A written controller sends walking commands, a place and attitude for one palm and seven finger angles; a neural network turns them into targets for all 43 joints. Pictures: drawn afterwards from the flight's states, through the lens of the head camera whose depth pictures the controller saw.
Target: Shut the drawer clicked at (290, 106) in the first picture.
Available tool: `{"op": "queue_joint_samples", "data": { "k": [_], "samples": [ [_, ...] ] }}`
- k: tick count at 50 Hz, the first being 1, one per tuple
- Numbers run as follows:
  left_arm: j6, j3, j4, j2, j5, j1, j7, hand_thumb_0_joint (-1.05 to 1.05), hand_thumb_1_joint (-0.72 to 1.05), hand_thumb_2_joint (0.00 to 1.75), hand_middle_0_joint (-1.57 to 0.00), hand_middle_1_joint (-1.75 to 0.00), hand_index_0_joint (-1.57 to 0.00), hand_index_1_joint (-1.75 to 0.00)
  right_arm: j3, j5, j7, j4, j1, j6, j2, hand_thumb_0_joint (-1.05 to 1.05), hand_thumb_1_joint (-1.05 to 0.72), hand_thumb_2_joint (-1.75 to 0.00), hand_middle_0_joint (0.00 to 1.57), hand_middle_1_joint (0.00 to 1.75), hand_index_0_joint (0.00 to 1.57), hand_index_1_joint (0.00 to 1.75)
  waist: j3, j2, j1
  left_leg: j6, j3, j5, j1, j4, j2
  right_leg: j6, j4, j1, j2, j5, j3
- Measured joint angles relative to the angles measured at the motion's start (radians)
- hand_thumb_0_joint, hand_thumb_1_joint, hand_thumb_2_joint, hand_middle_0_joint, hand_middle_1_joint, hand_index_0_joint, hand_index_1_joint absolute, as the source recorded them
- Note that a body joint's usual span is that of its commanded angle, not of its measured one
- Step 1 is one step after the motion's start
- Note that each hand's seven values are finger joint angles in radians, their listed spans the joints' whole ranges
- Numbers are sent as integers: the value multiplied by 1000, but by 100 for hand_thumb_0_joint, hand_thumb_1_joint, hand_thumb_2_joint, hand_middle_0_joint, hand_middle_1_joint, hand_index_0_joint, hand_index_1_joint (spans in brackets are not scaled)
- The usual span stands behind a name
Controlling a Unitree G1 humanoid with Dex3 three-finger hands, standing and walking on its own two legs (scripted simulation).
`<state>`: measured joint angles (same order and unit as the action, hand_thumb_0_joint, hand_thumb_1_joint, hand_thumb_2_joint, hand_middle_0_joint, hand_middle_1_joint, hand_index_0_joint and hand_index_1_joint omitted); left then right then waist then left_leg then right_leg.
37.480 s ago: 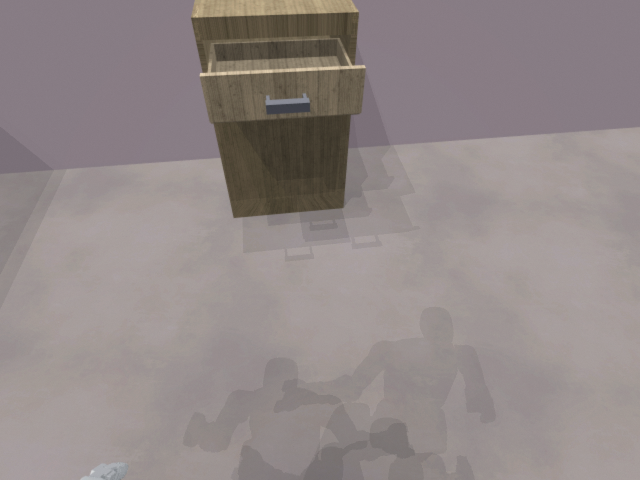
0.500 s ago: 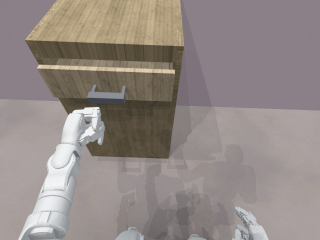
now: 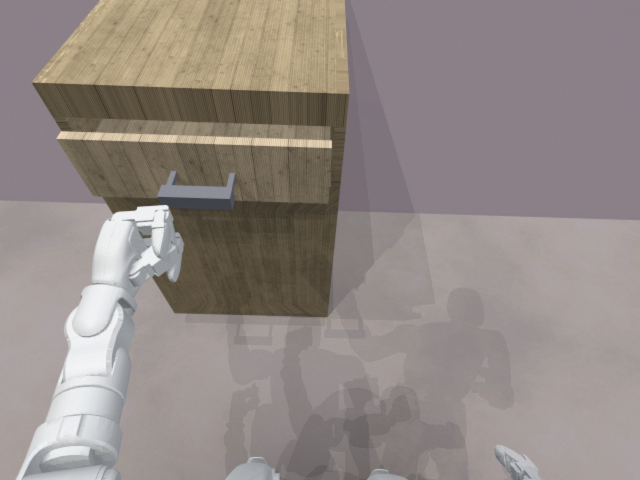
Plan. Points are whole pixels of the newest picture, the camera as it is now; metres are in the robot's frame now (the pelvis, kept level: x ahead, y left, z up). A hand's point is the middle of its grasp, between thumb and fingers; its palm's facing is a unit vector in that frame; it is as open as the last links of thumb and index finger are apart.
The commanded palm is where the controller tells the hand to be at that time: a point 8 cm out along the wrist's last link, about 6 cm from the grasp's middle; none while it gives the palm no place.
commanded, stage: bring the fist close to the handle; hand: left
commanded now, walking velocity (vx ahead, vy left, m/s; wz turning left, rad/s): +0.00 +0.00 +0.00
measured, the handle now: (199, 187) +0.58 +0.23 -0.03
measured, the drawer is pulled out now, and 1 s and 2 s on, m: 0.05 0.05 0.04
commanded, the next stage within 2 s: push the drawer shut in 1.46 s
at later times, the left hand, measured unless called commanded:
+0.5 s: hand (194, 244) +0.42 +0.19 +0.02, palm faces -0.02 -1.00 -0.01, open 3.3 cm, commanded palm +0.40 +0.24 +0.02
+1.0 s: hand (207, 238) +0.46 +0.19 -0.02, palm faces -0.02 -1.00 -0.03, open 3.3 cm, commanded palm +0.45 +0.24 -0.03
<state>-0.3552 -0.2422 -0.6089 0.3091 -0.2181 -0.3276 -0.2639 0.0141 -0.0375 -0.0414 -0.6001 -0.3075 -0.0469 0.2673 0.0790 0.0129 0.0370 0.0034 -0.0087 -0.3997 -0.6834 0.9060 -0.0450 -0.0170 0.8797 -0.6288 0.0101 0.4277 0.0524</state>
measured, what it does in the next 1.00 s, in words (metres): lowers itself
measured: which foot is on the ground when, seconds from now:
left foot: down 0.00-1.00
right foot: down 0.00-1.00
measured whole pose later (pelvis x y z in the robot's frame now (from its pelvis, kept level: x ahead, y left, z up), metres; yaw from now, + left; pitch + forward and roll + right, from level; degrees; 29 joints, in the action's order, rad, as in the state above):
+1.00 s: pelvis -0.01 +0.02 -0.07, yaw -2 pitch +24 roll -3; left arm -0.51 -0.36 -1.08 0.41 -0.10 -0.76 -0.24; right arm 0.02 0.02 0.00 -0.64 -0.32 0.03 0.26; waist 0.14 0.02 0.13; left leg -0.02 -0.01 -0.51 -1.17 1.27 -0.05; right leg 0.01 1.22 -1.11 0.01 0.53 0.05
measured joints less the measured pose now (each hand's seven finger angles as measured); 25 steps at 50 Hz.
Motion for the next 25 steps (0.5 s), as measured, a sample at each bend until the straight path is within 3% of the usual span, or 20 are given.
{"op": "queue_joint_samples", "data": {
  "k": [6,16,25],
  "samples": [
    [34,4,-55,5,-10,-18,-27,2,90,90,-140,-160,-140,-160,9,-5,-4,16,16,6,-2,1,-90,-90,20,30,20,29,2,8,-1,2,3,7,-5,-3,1,-2,2,-6,-1,-4,2],
    [-61,-27,-234,33,31,-203,-27,2,90,90,-140,-160,-140,-160,14,13,-2,-5,44,-4,-11,1,-90,-90,21,30,20,29,2,-11,15,5,18,-17,-156,108,-1,-7,110,-151,-1,24,15],
    [-59,-72,-329,58,50,-277,-25,2,90,90,-140,-160,-140,-160,9,22,5,-23,4,21,-11,1,-90,-90,21,30,20,29,25,-2,43,-6,5,-51,-262,189,-6,3,187,-260,1,50,1]
  ]
}}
